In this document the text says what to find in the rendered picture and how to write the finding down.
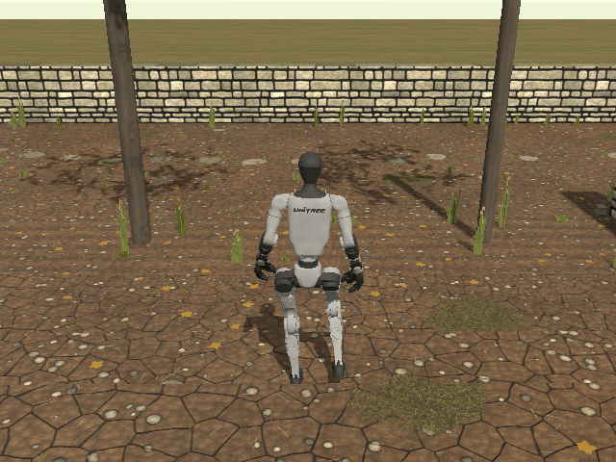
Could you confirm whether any robot left hand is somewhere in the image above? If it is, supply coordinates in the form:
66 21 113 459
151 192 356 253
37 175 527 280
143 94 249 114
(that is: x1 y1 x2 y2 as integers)
254 262 276 281

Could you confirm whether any left robot foot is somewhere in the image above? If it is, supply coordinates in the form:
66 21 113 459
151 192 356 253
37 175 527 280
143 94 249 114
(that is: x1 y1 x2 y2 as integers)
290 367 303 384

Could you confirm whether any robot right hand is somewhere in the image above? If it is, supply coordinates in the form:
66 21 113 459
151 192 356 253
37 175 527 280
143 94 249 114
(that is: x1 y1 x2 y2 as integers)
341 270 364 293

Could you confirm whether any right robot forearm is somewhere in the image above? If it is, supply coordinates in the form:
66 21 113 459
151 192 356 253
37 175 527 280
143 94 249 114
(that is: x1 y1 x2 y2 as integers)
345 234 363 274

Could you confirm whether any left robot upper arm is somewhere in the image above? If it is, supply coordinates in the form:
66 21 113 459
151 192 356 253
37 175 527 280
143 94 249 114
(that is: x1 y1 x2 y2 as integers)
263 193 290 246

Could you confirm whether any left robot forearm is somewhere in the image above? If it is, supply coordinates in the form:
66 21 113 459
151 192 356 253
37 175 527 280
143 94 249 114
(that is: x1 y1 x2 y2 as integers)
256 231 272 266

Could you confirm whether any right robot upper arm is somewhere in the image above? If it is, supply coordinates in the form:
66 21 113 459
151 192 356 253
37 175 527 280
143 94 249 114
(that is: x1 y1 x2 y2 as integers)
330 194 355 248

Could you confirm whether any left robot shin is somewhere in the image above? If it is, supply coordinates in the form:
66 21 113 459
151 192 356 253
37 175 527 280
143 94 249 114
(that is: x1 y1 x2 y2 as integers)
284 318 299 378

